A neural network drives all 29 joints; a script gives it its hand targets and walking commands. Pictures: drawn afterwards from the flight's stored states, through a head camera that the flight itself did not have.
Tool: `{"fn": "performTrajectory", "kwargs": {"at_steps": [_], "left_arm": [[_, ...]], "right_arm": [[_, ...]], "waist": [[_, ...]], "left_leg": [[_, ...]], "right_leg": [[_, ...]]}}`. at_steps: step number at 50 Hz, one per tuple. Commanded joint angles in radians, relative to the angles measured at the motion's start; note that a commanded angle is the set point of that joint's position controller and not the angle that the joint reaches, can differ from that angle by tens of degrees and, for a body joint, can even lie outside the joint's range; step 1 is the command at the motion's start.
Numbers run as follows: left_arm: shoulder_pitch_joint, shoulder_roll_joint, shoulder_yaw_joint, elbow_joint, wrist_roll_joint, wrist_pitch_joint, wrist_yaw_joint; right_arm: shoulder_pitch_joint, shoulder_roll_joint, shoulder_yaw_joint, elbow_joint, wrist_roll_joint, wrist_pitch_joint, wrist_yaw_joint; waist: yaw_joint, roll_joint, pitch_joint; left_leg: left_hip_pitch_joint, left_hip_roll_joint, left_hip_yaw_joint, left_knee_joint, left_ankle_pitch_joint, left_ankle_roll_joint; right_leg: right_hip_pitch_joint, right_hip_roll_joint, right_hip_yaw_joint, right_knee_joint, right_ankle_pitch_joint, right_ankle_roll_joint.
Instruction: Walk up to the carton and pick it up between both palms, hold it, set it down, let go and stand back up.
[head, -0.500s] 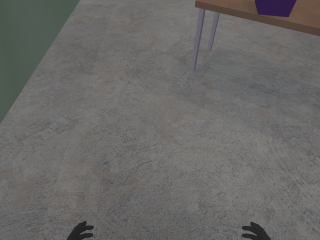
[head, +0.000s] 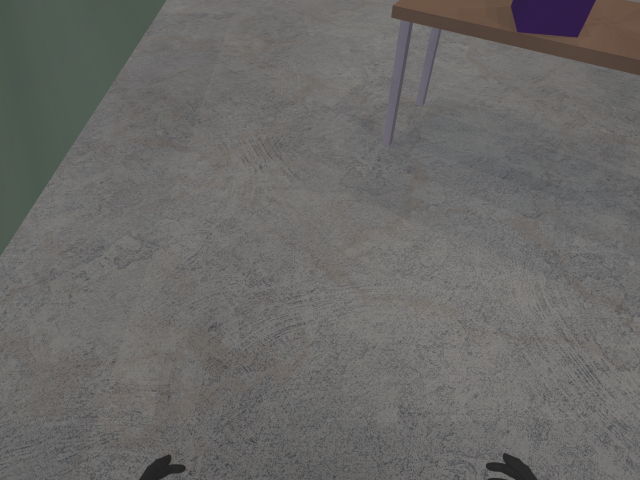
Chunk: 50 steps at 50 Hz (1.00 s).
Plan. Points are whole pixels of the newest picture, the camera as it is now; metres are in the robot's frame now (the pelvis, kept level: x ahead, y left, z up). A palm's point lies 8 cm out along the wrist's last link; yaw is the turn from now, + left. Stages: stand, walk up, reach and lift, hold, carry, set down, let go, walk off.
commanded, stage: stand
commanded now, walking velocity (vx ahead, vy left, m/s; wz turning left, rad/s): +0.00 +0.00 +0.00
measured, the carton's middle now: out of the picture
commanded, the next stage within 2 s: walk up in 0.28 s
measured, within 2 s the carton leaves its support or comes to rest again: neither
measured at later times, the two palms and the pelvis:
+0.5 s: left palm out of the picture +0.09 +0.24 -0.11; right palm out of the picture +0.09 -0.25 -0.10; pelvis +0.00 +0.00 +0.00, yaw +0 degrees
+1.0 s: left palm (245, 407) +0.23 +0.13 -0.10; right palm out of the picture +0.11 -0.41 -0.13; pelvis +0.11 -0.12 -0.01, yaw -17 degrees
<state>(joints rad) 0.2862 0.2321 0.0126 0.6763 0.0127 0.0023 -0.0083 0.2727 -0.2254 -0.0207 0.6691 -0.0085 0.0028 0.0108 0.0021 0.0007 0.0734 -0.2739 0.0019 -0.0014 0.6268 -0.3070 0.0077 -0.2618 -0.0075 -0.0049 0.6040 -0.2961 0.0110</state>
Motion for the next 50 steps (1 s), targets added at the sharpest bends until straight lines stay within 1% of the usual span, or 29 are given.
{"fn": "performTrajectory", "kwargs": {"at_steps": [1, 23, 24, 25, 26, 27, 28, 29, 30, 31, 32, 34, 36, 37, 38, 39, 40, 41, 42, 43, 44, 45, 46, 47, 48, 49, 50], "left_arm": [[-0.005, 0.132, 0.040, -0.106, -0.001, -0.028, 0.007], [0.004, 0.141, 0.033, -0.087, -0.003, -0.026, 0.009], [0.065, 0.181, 0.071, -0.082, 0.029, -0.019, -0.027], [-0.002, 0.157, 0.065, -0.110, 0.032, -0.010, -0.046], [-0.099, 0.128, 0.056, -0.162, 0.051, -0.005, -0.054], [-0.134, 0.153, 0.067, -0.190, 0.060, -0.001, -0.059], [-0.109, 0.174, 0.083, -0.185, 0.057, -0.002, -0.065], [-0.057, 0.171, 0.090, -0.171, 0.052, -0.003, -0.071], [-0.018, 0.158, 0.095, -0.160, 0.047, -0.006, -0.078], [-0.001, 0.145, 0.097, -0.152, 0.041, -0.010, -0.087], [-0.004, 0.134, 0.097, -0.150, 0.034, -0.015, -0.096], [-0.016, 0.119, 0.097, -0.148, 0.020, -0.022, -0.107], [0.017, 0.119, 0.103, -0.128, 0.012, -0.034, -0.106], [0.057, 0.125, 0.109, -0.111, 0.013, -0.040, -0.102], [0.124, 0.138, 0.120, -0.088, 0.015, -0.047, -0.095], [0.222, 0.168, 0.138, -0.051, 0.016, -0.053, -0.083], [0.362, 0.217, 0.160, -0.001, 0.013, -0.059, -0.062], [0.471, 0.303, 0.179, 0.022, 0.024, -0.062, -0.036], [0.422, 0.367, 0.155, -0.028, 0.028, -0.060, -0.019], [0.315, 0.394, 0.155, -0.050, 0.006, -0.053, -0.002], [0.244, 0.387, 0.144, -0.063, 0.004, -0.054, 0.011], [0.207, 0.365, 0.135, -0.060, 0.019, -0.058, 0.022], [0.163, 0.331, 0.124, -0.062, 0.033, -0.061, 0.028], [0.132, 0.299, 0.109, -0.053, 0.038, -0.069, 0.026], [0.108, 0.270, 0.096, -0.043, 0.037, -0.077, 0.024], [0.091, 0.255, 0.087, -0.038, 0.036, -0.084, 0.024], [0.079, 0.253, 0.083, -0.031, 0.036, -0.090, 0.023]], "right_arm": [[-0.011, -0.144, -0.044, -0.103, 0.001, -0.031, -0.007], [0.008, -0.150, -0.038, -0.080, 0.002, -0.030, -0.008], [0.074, -0.222, -0.098, -0.093, -0.068, -0.043, -0.002], [0.139, -0.278, -0.119, -0.069, -0.083, -0.050, -0.009], [0.181, -0.310, -0.124, -0.046, -0.085, -0.058, -0.020], [0.176, -0.298, -0.116, -0.024, -0.080, -0.070, -0.031], [0.150, -0.272, -0.103, -0.014, -0.074, -0.085, -0.037], [0.109, -0.262, -0.095, -0.007, -0.075, -0.097, -0.041], [0.058, -0.267, -0.094, -0.010, -0.074, -0.104, -0.042], [0.016, -0.270, -0.092, -0.011, -0.068, -0.107, -0.038], [-0.008, -0.268, -0.089, -0.006, -0.064, -0.110, -0.032], [-0.033, -0.272, -0.087, 0.004, -0.064, -0.111, -0.022], [-0.058, -0.276, -0.087, 0.007, -0.066, -0.106, -0.014], [-0.065, -0.278, -0.086, 0.008, -0.066, -0.100, -0.011], [-0.076, -0.278, -0.080, 0.009, -0.064, -0.090, -0.009], [-0.070, -0.253, -0.065, 0.011, -0.063, -0.077, -0.006], [-0.029, -0.198, -0.041, 0.014, -0.064, -0.061, 0.000], [-0.014, -0.119, -0.009, -0.021, -0.056, -0.052, 0.018], [-0.055, -0.145, -0.023, -0.105, -0.035, -0.048, 0.030], [-0.120, -0.214, -0.040, -0.137, -0.028, -0.036, 0.032], [-0.134, -0.231, -0.042, -0.141, -0.022, -0.036, 0.033], [-0.089, -0.230, -0.041, -0.117, -0.017, -0.041, 0.033], [-0.028, -0.229, -0.044, -0.089, -0.017, -0.046, 0.033], [0.023, -0.224, -0.052, -0.074, -0.024, -0.049, 0.038], [0.051, -0.222, -0.057, -0.066, -0.023, -0.048, 0.045], [0.064, -0.213, -0.060, -0.067, -0.021, -0.043, 0.053], [0.069, -0.200, -0.059, -0.072, -0.020, -0.038, 0.059]], "waist": [[-0.002, 0.009, -0.063], [-0.003, 0.008, -0.060], [-0.021, 0.042, -0.149], [-0.083, 0.136, -0.064], [-0.140, 0.202, 0.007], [-0.144, 0.108, 0.063], [-0.122, 0.028, 0.075], [-0.090, 0.030, 0.046], [-0.068, 0.077, 0.022], [-0.057, 0.131, 0.018], [-0.054, 0.172, 0.026], [-0.045, 0.209, 0.059], [-0.020, 0.203, 0.069], [-0.002, 0.183, 0.059], [0.034, 0.135, 0.046], [0.080, 0.034, 0.019], [0.138, -0.126, -0.034], [0.197, -0.379, -0.061], [0.169, -0.379, -0.047], [0.141, -0.202, 0.025], [0.110, -0.140, 0.078], [0.083, -0.133, 0.095], [0.055, -0.146, 0.080], [0.030, -0.159, 0.066], [0.015, -0.156, 0.055], [0.006, -0.153, 0.057], [0.004, -0.156, 0.066]], "left_leg": [[-0.014, 0.082, -0.099, -0.161, 0.072, 0.024], [-0.013, 0.080, -0.103, -0.167, 0.082, 0.022], [0.221, 0.134, -0.161, -0.156, -0.422, 0.098], [0.341, 0.272, -0.348, -0.303, -0.629, 0.190], [0.301, 0.477, -0.552, -0.425, -0.653, 0.294], [0.235, 0.535, -0.603, -0.457, -0.613, 0.334], [0.193, 0.503, -0.532, -0.458, -0.577, 0.303], [0.167, 0.470, -0.442, -0.451, -0.549, 0.270], [0.141, 0.452, -0.368, -0.453, -0.527, 0.250], [0.106, 0.428, -0.288, -0.464, -0.498, 0.237], [0.073, 0.402, -0.212, -0.473, -0.468, 0.229], [0.007, 0.364, -0.076, -0.469, -0.428, 0.218], [-0.069, 0.331, 0.035, -0.416, -0.416, 0.204], [-0.111, 0.323, 0.073, -0.376, -0.432, 0.200], [-0.170, 0.314, 0.112, -0.312, -0.474, 0.192], [-0.238, 0.279, 0.165, -0.173, -0.500, 0.176], [-0.300, 0.201, 0.228, 0.093, -0.466, 0.148], [-0.423, 0.108, 0.279, 0.519, -0.385, 0.085], [-0.566, 0.037, 0.106, 0.685, -0.369, 0.034], [-0.594, 0.105, -0.019, 0.745, -0.299, 0.035], [-0.631, 0.134, -0.051, 0.777, -0.206, 0.025], [-0.639, 0.156, -0.047, 0.757, -0.161, 0.021], [-0.579, 0.175, -0.045, 0.700, -0.143, 0.016], [-0.494, 0.177, -0.052, 0.639, -0.130, 0.008], [-0.425, 0.179, -0.066, 0.579, -0.118, 0.005], [-0.384, 0.175, -0.064, 0.524, -0.096, 0.002], [-0.367, 0.172, -0.056, 0.469, -0.067, -0.001]], "right_leg": [[0.007, -0.075, 0.076, -0.117, 0.072, -0.043], [0.008, -0.079, 0.075, -0.130, 0.071, -0.044], [-0.217, -0.037, 0.126, 0.006, -0.374, -0.075], [-0.492, 0.005, 0.023, 0.158, -0.344, -0.041], [-0.617, -0.024, 0.006, 0.396, -0.261, -0.023], [-0.653, -0.092, 0.091, 0.459, -0.220, -0.019], [-0.632, -0.108, 0.113, 0.473, -0.155, -0.013], [-0.590, -0.118, 0.117, 0.490, -0.120, -0.006], [-0.536, -0.132, 0.118, 0.478, -0.113, -0.003], [-0.482, -0.134, 0.099, 0.447, -0.112, -0.001], [-0.436, -0.133, 0.082, 0.408, -0.107, 0.001], [-0.348, -0.136, 0.043, 0.311, -0.082, -0.004], [-0.196, -0.120, -0.026, 0.202, -0.061, -0.021], [-0.096, -0.100, -0.072, 0.163, -0.036, -0.031], [0.032, -0.074, -0.120, 0.119, 0.016, -0.040], [0.173, -0.033, -0.151, 0.101, 0.014, -0.046], [0.312, 0.035, -0.164, 0.104, -0.080, -0.057], [0.358, -0.096, 0.145, -0.037, -0.363, -0.125], [0.255, -0.316, 0.748, -0.395, -0.780, -0.253], [0.150, -0.429, 0.934, -0.536, -0.973, -0.330], [0.128, -0.433, 0.887, -0.527, -0.901, -0.337], [0.125, -0.415, 0.769, -0.457, -0.763, -0.337], [0.085, -0.394, 0.647, -0.405, -0.656, -0.322], [0.026, -0.369, 0.559, -0.401, -0.574, -0.302], [-0.028, -0.341, 0.477, -0.401, -0.518, -0.282], [-0.068, -0.320, 0.413, -0.405, -0.486, -0.273], [-0.088, -0.307, 0.371, -0.415, -0.467, -0.272]]}}
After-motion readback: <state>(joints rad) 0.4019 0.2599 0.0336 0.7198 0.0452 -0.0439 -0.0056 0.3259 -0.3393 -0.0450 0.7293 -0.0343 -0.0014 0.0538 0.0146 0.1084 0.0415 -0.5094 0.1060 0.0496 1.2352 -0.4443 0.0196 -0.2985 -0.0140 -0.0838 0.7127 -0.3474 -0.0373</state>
